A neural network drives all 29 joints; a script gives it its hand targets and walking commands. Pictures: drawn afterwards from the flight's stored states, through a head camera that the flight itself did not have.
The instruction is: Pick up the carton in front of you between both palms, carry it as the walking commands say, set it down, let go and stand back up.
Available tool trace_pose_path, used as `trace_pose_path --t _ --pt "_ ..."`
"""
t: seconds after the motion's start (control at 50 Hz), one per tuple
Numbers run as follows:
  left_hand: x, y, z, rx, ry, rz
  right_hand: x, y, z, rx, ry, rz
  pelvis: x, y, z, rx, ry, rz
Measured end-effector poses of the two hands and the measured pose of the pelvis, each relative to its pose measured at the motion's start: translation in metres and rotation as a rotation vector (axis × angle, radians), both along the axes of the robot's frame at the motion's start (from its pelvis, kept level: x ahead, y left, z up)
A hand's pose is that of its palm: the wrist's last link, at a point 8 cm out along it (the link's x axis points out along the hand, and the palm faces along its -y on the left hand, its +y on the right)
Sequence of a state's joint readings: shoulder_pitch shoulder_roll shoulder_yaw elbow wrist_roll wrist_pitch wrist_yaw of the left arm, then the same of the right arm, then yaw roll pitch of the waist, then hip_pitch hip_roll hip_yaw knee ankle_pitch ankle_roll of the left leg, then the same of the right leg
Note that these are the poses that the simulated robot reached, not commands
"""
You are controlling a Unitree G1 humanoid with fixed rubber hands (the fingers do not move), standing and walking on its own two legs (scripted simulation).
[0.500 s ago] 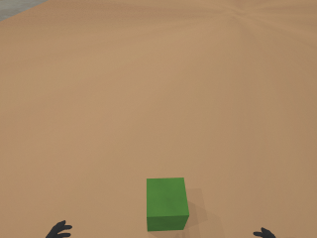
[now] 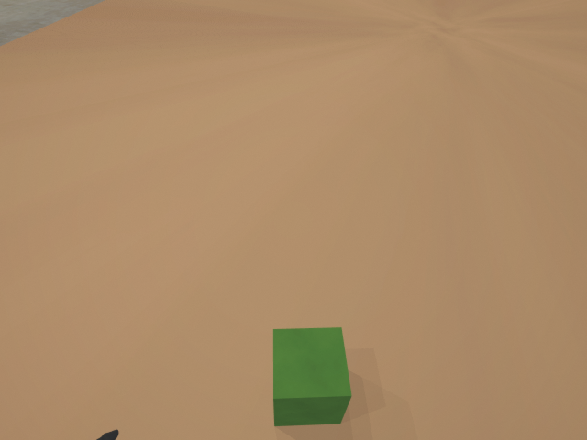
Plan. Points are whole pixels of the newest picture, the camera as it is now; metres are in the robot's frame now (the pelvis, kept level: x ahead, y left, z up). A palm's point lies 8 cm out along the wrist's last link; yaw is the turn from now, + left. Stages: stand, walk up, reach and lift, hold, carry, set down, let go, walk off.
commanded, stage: stand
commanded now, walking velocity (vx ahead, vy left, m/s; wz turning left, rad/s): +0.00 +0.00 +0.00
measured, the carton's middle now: (307, 377) +0.48 -0.04 -0.65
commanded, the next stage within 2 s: none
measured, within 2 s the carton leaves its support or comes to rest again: neither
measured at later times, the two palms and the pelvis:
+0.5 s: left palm out of the picture +0.07 +0.29 -0.11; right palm out of the picture +0.07 -0.29 -0.10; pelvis -0.02 +0.00 +0.00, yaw +0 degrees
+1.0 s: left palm out of the picture +0.06 +0.29 -0.11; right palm out of the picture +0.06 -0.30 -0.10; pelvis -0.02 +0.00 +0.01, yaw -1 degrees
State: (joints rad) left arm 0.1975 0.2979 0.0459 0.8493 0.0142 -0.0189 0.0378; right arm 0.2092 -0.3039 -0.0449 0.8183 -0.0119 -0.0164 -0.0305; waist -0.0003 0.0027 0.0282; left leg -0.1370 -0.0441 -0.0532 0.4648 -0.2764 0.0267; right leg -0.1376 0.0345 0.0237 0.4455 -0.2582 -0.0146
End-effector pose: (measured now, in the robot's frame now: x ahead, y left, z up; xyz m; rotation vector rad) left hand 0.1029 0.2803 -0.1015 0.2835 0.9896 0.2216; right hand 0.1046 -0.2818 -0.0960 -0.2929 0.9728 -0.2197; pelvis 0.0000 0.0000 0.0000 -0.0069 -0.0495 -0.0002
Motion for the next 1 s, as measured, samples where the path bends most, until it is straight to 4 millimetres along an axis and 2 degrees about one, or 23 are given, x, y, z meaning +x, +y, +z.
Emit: trace_pose_path --t 0.48,1.0 --pt "-0.036 0.009 -0.005 0.008 0.088 0.013 -0.035 -0.008 -0.004 -0.010 0.082 -0.021 -0.017 0.001 0.004 0.003 -0.013 -0.005" --pt "-0.043 0.013 -0.004 0.019 0.117 0.008 -0.047 -0.014 -0.005 -0.017 0.118 -0.035 -0.022 0.000 0.006 0.006 -0.009 -0.010"
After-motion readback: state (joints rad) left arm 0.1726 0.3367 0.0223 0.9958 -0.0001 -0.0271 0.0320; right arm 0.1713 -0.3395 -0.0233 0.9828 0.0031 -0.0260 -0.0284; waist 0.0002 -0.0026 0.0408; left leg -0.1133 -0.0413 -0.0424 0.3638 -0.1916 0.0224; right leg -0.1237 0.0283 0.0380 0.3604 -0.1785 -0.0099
